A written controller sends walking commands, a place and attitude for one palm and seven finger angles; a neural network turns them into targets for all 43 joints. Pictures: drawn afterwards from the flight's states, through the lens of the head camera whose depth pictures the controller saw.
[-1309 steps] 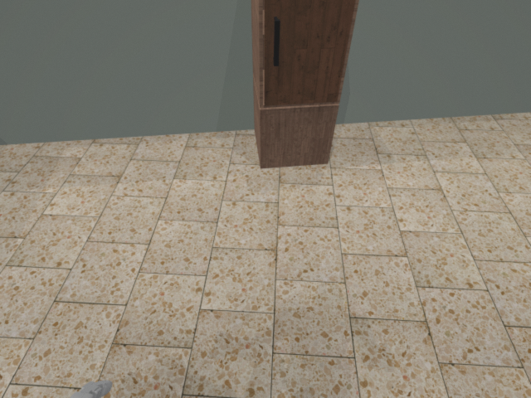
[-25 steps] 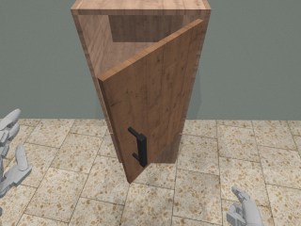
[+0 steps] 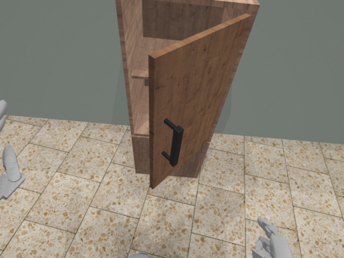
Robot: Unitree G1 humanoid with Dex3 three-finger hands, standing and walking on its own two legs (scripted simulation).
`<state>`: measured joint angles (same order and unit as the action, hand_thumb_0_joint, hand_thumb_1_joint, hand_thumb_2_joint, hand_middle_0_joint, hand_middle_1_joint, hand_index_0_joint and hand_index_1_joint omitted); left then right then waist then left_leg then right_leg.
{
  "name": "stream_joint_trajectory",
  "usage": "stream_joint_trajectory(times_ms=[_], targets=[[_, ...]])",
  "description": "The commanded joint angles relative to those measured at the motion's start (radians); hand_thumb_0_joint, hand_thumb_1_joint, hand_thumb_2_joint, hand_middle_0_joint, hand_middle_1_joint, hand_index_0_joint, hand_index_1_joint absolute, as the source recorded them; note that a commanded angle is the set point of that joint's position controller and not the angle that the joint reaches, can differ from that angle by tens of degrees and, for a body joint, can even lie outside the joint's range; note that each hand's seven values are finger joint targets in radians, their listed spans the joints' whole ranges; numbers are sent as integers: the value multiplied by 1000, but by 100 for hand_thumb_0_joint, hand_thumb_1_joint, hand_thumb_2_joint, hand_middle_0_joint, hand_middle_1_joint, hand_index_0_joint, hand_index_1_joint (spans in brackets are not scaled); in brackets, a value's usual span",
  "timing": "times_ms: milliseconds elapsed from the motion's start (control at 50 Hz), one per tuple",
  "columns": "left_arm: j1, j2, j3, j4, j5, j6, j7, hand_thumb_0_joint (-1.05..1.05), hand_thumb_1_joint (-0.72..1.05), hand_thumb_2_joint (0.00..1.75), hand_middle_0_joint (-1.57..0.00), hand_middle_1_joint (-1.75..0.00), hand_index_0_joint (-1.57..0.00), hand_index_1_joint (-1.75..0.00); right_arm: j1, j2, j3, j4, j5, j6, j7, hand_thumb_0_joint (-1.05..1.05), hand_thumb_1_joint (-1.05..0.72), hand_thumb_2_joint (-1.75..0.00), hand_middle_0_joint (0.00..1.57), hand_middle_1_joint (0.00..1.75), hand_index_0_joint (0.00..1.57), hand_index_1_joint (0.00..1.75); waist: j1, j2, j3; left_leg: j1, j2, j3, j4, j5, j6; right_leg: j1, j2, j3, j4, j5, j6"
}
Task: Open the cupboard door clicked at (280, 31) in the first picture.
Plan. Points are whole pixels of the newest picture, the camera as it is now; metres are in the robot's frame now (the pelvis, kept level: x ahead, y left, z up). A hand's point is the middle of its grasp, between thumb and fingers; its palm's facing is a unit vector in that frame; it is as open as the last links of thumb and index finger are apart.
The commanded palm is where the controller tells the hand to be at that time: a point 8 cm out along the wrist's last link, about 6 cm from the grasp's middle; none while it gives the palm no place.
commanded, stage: step back with the hand held close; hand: left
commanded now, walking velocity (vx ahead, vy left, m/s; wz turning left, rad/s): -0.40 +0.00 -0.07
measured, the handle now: (170, 144) +0.43 +0.03 -0.03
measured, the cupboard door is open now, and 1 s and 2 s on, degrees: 48 48 48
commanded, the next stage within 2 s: stop stepping back and stand still in 0.38 s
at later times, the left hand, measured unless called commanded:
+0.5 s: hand out of the picture +0.09 +0.30 +0.17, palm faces +0.50 -0.75 -0.44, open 7.4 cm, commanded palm +0.02 +0.32 +0.19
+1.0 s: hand out of the picture +0.02 +0.24 +0.18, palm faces +0.47 -0.78 -0.42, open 7.4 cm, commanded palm -0.02 +0.27 +0.19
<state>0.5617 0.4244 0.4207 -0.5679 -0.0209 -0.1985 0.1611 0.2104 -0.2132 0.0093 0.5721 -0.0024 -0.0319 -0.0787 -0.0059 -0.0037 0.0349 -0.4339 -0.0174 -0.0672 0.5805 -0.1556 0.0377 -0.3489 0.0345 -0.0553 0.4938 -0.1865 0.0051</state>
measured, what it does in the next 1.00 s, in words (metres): walks backwards: left foot, then right foot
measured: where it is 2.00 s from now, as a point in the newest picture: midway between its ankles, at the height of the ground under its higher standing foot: outside the picture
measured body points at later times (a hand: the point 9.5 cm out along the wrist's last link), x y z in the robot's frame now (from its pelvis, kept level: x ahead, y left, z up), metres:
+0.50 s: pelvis -0.09 +0.01 +0.00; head -0.05 +0.06 +0.45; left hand +0.06 +0.34 +0.20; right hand +0.13 -0.19 -0.06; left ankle -0.04 +0.10 -0.73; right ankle -0.06 -0.12 -0.67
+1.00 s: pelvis -0.16 -0.03 +0.00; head -0.20 -0.02 +0.45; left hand -0.01 +0.28 +0.20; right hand -0.06 -0.30 -0.09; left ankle -0.13 +0.08 -0.73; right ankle -0.27 -0.11 -0.73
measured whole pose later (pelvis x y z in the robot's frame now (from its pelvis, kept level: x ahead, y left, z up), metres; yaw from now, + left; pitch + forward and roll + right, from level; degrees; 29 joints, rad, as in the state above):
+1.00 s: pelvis -0.16 -0.03 +0.00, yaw +0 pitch +0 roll +0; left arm 0.56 0.42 0.41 -0.47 -0.04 -0.21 0.16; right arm 0.34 -0.27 -0.02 0.70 0.01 -0.09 -0.08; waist -0.01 -0.02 -0.11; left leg -0.33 0.01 0.07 0.58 -0.25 0.03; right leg -0.07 0.04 -0.04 0.51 -0.44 -0.05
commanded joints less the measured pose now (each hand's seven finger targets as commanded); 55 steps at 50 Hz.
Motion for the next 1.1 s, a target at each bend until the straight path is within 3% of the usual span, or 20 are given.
stream_joint_trajectory(times_ms=[0, 120, 160, 200, 240, 280, 320, 360, 460, 600, 680, 720, 760, 800, 820, 880, 940, 1000, 1040, 1080], targets=[[-27, 177, 157, -179, -1, -77, 20, 0, 90, 90, -20, -30, -20, -30, -117, -157, -62, -150, -5, -73, -17, 0, -90, -90, 20, 30, 20, 30, 1, 190, -116, -276, 143, -136, -298, -444, 53, 334, 8, 82, 81, -65, 6], [-52, 181, 181, -156, 9, -86, -2, 0, 90, 90, -20, -30, -20, -30, -130, -152, -75, -160, -7, -82, -3, 0, -90, -90, 20, 30, 20, 30, 12, 122, -96, -447, 190, -158, -272, -557, 89, 408, 31, 142, 202, -65, -10], [-25, 203, 192, -163, -3, -92, -8, 0, 90, 90, -20, -30, -20, -30, -133, -137, -79, -164, -5, -86, 8, 0, -90, -90, 20, 30, 20, 30, 3, -3, -58, -236, 88, -47, -56, -442, 28, 107, -74, 322, -37, -195, -68], [-24, 208, 163, -196, -19, -98, 3, 0, 90, 90, -20, -30, -20, -30, -97, -122, -88, -111, 2, -75, 27, 0, -90, -90, 20, 30, 20, 30, -3, -168, -128, 123, -18, 64, 368, -232, -63, -243, -317, 505, -275, -208, -185], [-48, 205, 151, -205, -14, -80, 12, 0, 90, 90, -20, -30, -20, -30, -113, -101, -84, -102, -4, -60, 27, 0, -90, -90, 20, 30, 20, 30, 1, -217, -167, 85, 6, 44, 502, -277, -57, -166, -336, 435, -245, -12, -186], [-88, 211, 150, -232, -10, -76, 13, 0, 90, 90, -20, -30, -20, -30, -123, -84, -64, -107, -6, -54, 18, 0, -90, -90, 20, 30, 20, 30, -4, -184, -131, 133, 30, 63, 258, -252, -52, -126, -244, 291, -172, 168, -119], [-121, 199, 122, -241, -20, -76, 13, 0, 90, 90, -20, -30, -20, -30, -142, -99, -51, -86, 4, -60, -8, 0, -90, -90, 20, 30, 20, 30, -23, 13, -79, 199, 23, 70, -153, -92, -53, -106, -122, 190, -8, 189, -39], [-153, 209, 150, -281, -4, -96, 24, 0, 90, 90, -20, -30, -20, -30, -139, -126, -72, -93, -12, -92, -17, 0, -90, -90, 20, 30, 20, 30, 10, 359, -159, 62, 352, -216, -295, 305, 63, 12, 18, 96, 390, -198, 22], [-68, 171, 141, -305, -35, -96, 3, 0, 90, 90, -20, -30, -20, -30, -88, -114, -98, -72, -18, -129, 30, 0, -90, -90, 20, 30, 20, 30, 6, 153, -278, 288, 367, -77, -165, 613, 103, -116, 16, 133, 634, -309, 22], [-5, 184, 149, -238, -47, -39, 19, 0, 90, 90, -20, -30, -20, -30, -100, -111, -55, -104, -9, -152, 26, 0, -90, -90, 20, 30, 20, 30, -18, 248, -144, 154, 282, -106, -437, -404, 55, 33, 26, -11, 289, -342, 20], [36, 173, 140, -189, -55, -18, 25, 0, 90, 90, -20, -30, -20, -30, -98, -102, -42, -115, -9, -127, 16, 0, -90, -90, 20, 30, 20, 30, -9, 246, -152, 113, 174, 12, -427, -449, -33, 256, 63, -98, -90, -300, -19], [79, 196, 147, -191, -61, -16, 15, 0, 90, 90, -20, -30, -20, -30, -96, -86, -34, -121, -7, -104, 17, 0, -90, -90, 20, 30, 20, 30, -13, 144, -187, 148, 80, 117, -234, -290, -62, 252, -26, -26, -237, -191, -62], [58, 265, 195, -234, -62, -31, 13, 0, 90, 90, -20, -30, -20, -30, -90, -87, -29, -104, -18, -82, 22, 0, -90, -90, 20, 30, 20, 30, -7, -72, -192, 168, 58, 105, 109, -107, -54, 83, -266, 253, -324, -111, -155], [-23, 280, 204, -232, -58, -44, 26, 0, 90, 90, -20, -30, -20, -30, -97, -96, -27, -90, -9, -102, 27, 0, -90, -90, 20, 30, 20, 30, 7, -113, -206, 3, 50, 89, 251, -147, -56, 166, -357, 300, -276, 80, -196], [11, 210, 152, -159, -62, -30, 19, 0, 90, 90, -20, -30, -20, -30, -68, -100, -45, -83, 15, -104, 23, 0, -90, -90, 20, 30, 20, 30, -4, -199, -166, -106, 41, 76, 278, -128, -52, 281, -292, 260, -209, 235, -154], [-64, 204, 142, -88, -33, -45, 21, 0, 90, 90, -20, -30, -20, -30, -92, -99, -33, -70, 15, -112, 6, 0, -90, -90, 20, 30, 20, 30, -4, -95, -63, -32, 50, 138, 116, -122, -24, 229, -270, 178, -126, 431, -125], [-158, 168, 83, 9, -23, -50, 18, 0, 90, 90, -20, -30, -20, -30, -62, -121, -43, -39, 10, -126, -13, 0, -90, -90, 20, 30, 20, 30, -23, -1, -12, 197, 22, 159, -57, -55, 4, 72, -212, 131, -68, 243, -67], [-163, 169, 83, 21, -25, -65, 14, 0, 90, 90, -20, -30, -20, -30, -49, -154, -63, -54, 18, -129, -18, 0, -90, -90, 20, 30, 20, 30, -14, 75, -36, 310, 143, -26, -106, 58, 79, -16, -89, 76, 76, 157, 41], [-128, 195, 106, -53, -20, -77, 13, 0, 90, 90, -20, -30, -20, -30, -44, -138, -44, -62, 6, -127, -11, 0, -90, -90, 20, 30, 20, 30, -14, 129, -80, 275, 186, -112, -120, 257, 116, 17, -56, 47, 131, 112, 40], [-108, 197, 115, -100, -24, -83, 2, 0, 90, 90, -20, -30, -20, -30, -78, -135, -46, -68, 4, -137, -3, 0, -90, -90, 20, 30, 20, 30, 2, 117, -64, 123, 224, -133, -215, 72, 92, 131, -43, 43, 75, -199, 12]])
